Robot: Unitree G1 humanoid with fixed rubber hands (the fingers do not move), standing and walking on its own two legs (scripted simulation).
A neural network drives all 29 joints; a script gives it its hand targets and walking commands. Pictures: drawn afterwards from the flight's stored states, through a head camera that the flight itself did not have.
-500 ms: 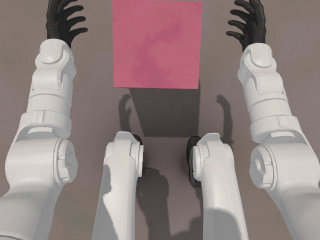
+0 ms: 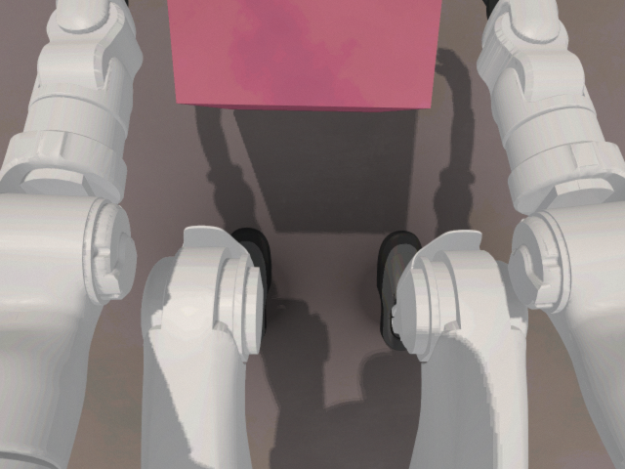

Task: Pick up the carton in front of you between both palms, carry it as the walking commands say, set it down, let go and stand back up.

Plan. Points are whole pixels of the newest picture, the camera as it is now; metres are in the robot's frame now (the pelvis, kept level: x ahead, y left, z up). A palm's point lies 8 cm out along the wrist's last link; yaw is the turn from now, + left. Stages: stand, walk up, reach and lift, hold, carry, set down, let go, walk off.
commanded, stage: reach and lift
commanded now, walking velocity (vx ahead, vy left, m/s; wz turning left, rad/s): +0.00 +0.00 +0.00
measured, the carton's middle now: (305, 9) +0.53 +0.04 -0.25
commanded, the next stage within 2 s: none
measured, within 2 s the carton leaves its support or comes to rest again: leaves its support in 0.72 s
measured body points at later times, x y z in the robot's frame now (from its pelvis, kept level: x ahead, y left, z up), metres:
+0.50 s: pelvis -0.01 +0.00 +0.00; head +0.37 +0.02 +0.24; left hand +0.54 +0.19 -0.18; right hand +0.55 -0.11 -0.18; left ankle +0.11 +0.12 -0.34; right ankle +0.11 -0.13 -0.34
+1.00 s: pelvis +0.00 -0.01 +0.03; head +0.30 +0.02 +0.37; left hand +0.52 +0.19 -0.06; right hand +0.54 -0.11 -0.06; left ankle +0.11 +0.13 -0.34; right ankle +0.11 -0.14 -0.34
